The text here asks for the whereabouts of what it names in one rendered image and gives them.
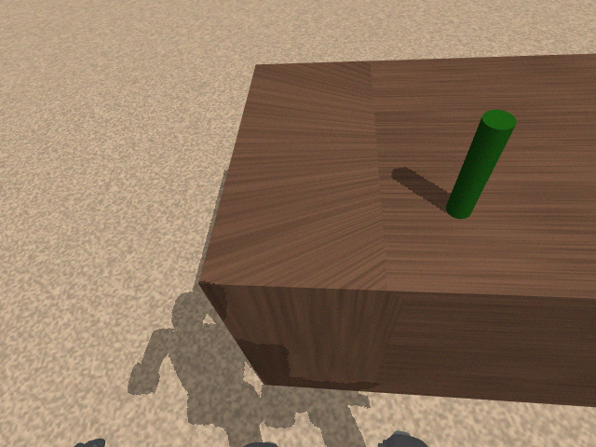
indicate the can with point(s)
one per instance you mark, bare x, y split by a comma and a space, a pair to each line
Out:
487, 146

